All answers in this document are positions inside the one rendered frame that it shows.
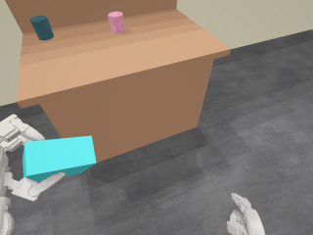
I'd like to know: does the robot left forearm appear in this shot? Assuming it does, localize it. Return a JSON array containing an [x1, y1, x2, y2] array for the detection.
[[0, 196, 15, 235]]

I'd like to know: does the table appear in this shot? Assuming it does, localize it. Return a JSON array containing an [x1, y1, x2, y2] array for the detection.
[[5, 0, 231, 163]]

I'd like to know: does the robot right hand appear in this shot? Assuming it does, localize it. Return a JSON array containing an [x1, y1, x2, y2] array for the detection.
[[227, 193, 265, 235]]

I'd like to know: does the robot left hand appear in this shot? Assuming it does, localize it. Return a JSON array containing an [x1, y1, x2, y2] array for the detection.
[[0, 114, 66, 202]]

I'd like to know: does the sponge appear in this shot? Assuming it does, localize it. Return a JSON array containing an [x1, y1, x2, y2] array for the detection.
[[22, 135, 96, 182]]

